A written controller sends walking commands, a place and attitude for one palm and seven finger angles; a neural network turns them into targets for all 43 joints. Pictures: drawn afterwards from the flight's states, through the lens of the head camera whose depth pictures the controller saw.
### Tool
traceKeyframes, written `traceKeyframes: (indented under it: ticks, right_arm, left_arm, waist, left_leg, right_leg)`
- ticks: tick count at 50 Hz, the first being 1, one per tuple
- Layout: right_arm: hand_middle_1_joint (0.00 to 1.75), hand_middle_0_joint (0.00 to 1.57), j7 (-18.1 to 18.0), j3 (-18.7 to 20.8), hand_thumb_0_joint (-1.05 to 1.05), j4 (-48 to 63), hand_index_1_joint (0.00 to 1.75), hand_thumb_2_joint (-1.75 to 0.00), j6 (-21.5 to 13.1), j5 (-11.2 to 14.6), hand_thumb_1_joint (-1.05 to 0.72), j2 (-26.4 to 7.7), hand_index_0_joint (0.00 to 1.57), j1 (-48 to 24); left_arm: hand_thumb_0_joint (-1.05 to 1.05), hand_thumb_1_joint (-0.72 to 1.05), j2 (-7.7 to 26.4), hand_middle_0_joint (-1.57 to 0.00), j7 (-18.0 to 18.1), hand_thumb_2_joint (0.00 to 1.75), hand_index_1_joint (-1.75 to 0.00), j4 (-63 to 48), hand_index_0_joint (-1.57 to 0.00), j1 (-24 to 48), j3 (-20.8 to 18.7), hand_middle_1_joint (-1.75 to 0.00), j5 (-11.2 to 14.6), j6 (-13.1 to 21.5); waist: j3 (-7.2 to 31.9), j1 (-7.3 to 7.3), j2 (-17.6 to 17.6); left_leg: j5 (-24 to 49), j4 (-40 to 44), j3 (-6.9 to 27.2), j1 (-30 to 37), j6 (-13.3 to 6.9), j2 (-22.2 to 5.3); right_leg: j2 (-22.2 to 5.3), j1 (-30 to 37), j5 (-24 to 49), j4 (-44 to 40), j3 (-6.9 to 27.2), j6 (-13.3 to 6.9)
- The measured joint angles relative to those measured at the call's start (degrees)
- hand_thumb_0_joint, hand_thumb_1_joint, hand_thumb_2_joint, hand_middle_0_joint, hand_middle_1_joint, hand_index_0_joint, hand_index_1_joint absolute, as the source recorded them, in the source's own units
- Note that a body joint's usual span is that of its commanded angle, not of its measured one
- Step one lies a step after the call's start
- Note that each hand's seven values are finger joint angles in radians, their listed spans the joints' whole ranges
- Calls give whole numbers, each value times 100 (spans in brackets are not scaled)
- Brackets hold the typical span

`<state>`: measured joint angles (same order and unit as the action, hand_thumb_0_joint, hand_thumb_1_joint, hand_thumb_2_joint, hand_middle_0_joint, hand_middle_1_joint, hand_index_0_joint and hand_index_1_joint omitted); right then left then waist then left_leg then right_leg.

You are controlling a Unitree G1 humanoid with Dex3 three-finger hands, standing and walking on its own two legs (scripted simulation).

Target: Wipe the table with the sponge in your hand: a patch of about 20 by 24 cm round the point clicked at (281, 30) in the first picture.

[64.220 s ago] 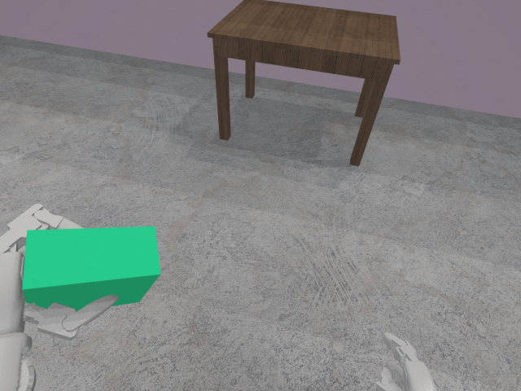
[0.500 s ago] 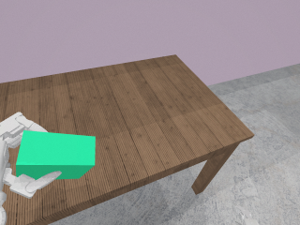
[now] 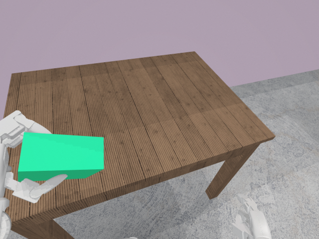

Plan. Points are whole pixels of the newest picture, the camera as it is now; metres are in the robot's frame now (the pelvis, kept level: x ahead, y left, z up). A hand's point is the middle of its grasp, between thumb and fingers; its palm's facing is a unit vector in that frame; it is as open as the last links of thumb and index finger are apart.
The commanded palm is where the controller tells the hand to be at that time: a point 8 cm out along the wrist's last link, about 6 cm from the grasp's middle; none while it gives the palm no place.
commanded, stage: step back with the hand held close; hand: left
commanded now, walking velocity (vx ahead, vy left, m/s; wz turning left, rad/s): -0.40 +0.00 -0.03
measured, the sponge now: (72, 159) +0.23 +0.20 +0.14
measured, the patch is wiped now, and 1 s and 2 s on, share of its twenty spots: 1.00 1.00 1.00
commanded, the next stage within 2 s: stop stepping back and stand still in 0.68 s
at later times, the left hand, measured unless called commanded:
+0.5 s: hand (12, 191) +0.15 +0.25 +0.17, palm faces +0.29 -0.87 -0.40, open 10.1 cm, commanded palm +0.10 +0.28 +0.20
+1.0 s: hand out of the picture -0.02 +0.24 +0.18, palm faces +0.35 -0.89 -0.29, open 10.1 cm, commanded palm -0.08 +0.29 +0.20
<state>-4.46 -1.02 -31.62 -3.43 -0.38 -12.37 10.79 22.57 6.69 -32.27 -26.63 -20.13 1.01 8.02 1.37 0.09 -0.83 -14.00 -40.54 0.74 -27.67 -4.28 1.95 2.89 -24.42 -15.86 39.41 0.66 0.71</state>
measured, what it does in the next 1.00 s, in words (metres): walks backwards: right foot, then left foot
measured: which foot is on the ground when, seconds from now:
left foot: down 0.00-0.24, up 0.26-0.32, down 0.34-0.78, up 0.80-1.00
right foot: up 0.00-0.10, down 0.12-0.38, up 0.40-0.74, down 0.76-1.00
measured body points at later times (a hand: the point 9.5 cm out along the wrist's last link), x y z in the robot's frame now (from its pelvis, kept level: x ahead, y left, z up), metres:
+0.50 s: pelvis -0.08 +0.01 +0.01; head -0.05 +0.06 +0.46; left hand +0.13 +0.30 +0.19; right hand +0.09 -0.24 -0.04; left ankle -0.02 +0.09 -0.72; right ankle -0.07 -0.13 -0.68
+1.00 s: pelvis -0.24 +0.01 +0.01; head -0.28 +0.05 +0.46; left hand -0.05 +0.29 +0.20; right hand -0.10 -0.25 -0.04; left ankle -0.31 +0.14 -0.67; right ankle -0.20 -0.13 -0.72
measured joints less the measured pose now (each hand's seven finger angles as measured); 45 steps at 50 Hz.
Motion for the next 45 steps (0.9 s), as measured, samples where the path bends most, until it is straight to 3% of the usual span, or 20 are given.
traceKeyframes:
  ticks: [3, 7, 9, 12, 16, 18, 20, 23, 26, 31, 37, 39, 41, 43, 45]
  right_arm:
    - [30, 20, 26, 39, 1, -27, 30, -90, -90, -54, -90, 51, 20, 53]
    - [30, 20, 92, -37, 1, -136, 30, -90, -177, -59, -90, 128, 20, 58]
    - [30, 20, 125, -45, 1, -252, 30, -90, -166, -24, -90, 106, 20, -54]
    - [30, 20, 147, -13, 1, -302, 30, -90, -17, 84, -90, 127, 20, -111]
    - [30, 20, 94, 65, 1, -235, 30, -90, 176, 97, -90, 121, 20, 8]
    - [30, 20, 58, 104, 1, -168, 30, -90, 233, 104, -90, 64, 20, 80]
    - [30, 20, 27, 155, 1, -137, 30, -90, 274, 115, -90, 36, 20, 35]
    - [30, 20, 93, 167, 1, -125, 30, -90, 199, 34, -90, 120, 20, -71]
    - [30, 20, 183, 134, 1, -143, 30, -90, -25, 28, -90, 177, 20, -24]
    - [30, 20, 192, 3, 1, -225, 30, -90, -212, 30, -90, 270, 20, 99]
    - [30, 20, 172, -87, 1, -283, 30, -90, -257, -17, -90, 362, 20, 157]
    - [30, 20, 184, -65, 1, -307, 30, -90, -244, -17, -90, 308, 20, 126]
    - [30, 20, 184, 4, 1, -474, 30, -90, -201, 37, -90, 204, 20, 141]
    - [30, 20, 175, 19, 1, -561, 30, -90, -102, 130, -90, 176, 20, 279]
    - [30, 20, 155, -4, 1, -515, 30, -90, 9, 163, -90, 164, 20, 418]
  left_arm:
    - [-1, -53, 12, -75, -24, 106, -135, 86, -75, 91, -98, -136, -73, -9]
    - [-1, -53, -55, -75, -13, 106, -135, 86, -75, 69, -174, -136, -12, 42]
    - [-1, -53, -194, -75, -22, 106, -135, 151, -75, 166, -29, -136, 9, 72]
    - [-1, -53, -198, -74, -52, 106, -135, 44, -75, 174, 243, -136, 73, 51]
    - [-1, -53, -34, -75, -81, 106, -135, -140, -75, -79, 378, -136, 126, 119]
    - [-1, -53, 88, -75, -81, 106, -135, -185, -75, -141, 301, -136, 139, 148]
    - [-1, -53, 225, -75, -52, 106, -135, -170, -75, -116, 123, -136, 154, 156]
    - [-1, -53, 380, -75, 2, 106, -135, -141, -75, -227, -200, -136, 160, 1]
    - [-1, -53, 271, -75, 68, 106, -135, -196, -75, -255, -166, -136, 155, -188]
    - [-1, -53, -13, -75, 116, 107, -135, -281, -75, -127, 182, -137, 122, -340]
    - [-1, -54, 92, -75, 104, 107, -135, -92, -75, -117, 104, -137, 150, -274]
    - [-1, -54, 89, -75, 78, 107, -136, 0, -75, -72, 67, -137, 150, -207]
    - [-1, -54, -17, -75, 35, 107, -136, 102, -75, 4, 226, -137, 132, -137]
    - [-1, -54, -86, -75, -25, 107, -136, 131, -75, -49, 325, -137, 154, -83]
    - [-1, -54, -112, -75, -71, 107, -135, 223, -75, -44, 323, -137, 159, -63]
  waist:
    - [7, 28, 53]
    - [83, 137, 32]
    - [-32, 154, 221]
    - [-124, 112, 248]
    - [74, -85, 42]
    - [176, -198, -42]
    - [122, -246, -167]
    - [-41, -140, -345]
    - [-119, -28, -313]
    - [-39, -38, -164]
    - [201, -109, -12]
    - [194, -64, 119]
    - [147, -28, 308]
    - [274, 56, 123]
    - [432, 28, -118]
  left_leg:
    - [128, 164, 56, 23, 19, -33]
    - [283, 355, -10, -73, 95, -135]
    - [376, 407, 68, -99, 151, -301]
    - [456, 316, 185, -122, 277, -348]
    - [-234, -487, 281, -49, 437, -200]
    - [-346, -188, 257, 174, 398, -176]
    - [-433, 149, 177, 204, 162, -74]
    - [30, 445, -67, 256, 116, -90]
    - [291, 795, -165, 403, 105, -205]
    - [755, 1193, -81, 426, 135, -327]
    - [1192, 1292, 49, 59, 248, -352]
    - [949, 940, 94, -210, 328, -393]
    - [-277, -351, 327, -541, 498, -315]
    - [-867, -2179, 316, -801, 562, -63]
    - [-942, -3208, 176, -734, 545, -27]
  right_leg:
    - [98, 200, -322, 384, 94, 20]
    - [91, 865, -435, -640, 164, -32]
    - [255, 970, -233, -1022, 121, -62]
    - [328, 941, 63, -1057, 91, -109]
    - [177, 684, -63, -783, 125, -73]
    - [69, 490, -76, -663, 109, -12]
    - [-55, 271, -28, -507, 119, 63]
    - [-29, -126, -757, 424, 300, 22]
    - [7, -229, -960, 950, 261, 26]
    - [-27, 95, -792, 691, 146, 31]
    - [41, 888, -629, -416, 40, -98]
    - [75, 1148, -99, -1016, -60, -134]
    - [157, 1175, 51, -1030, -175, -106]
    - [27, 1079, 43, -943, -109, -94]
    - [-127, 935, 93, -902, -62, -75]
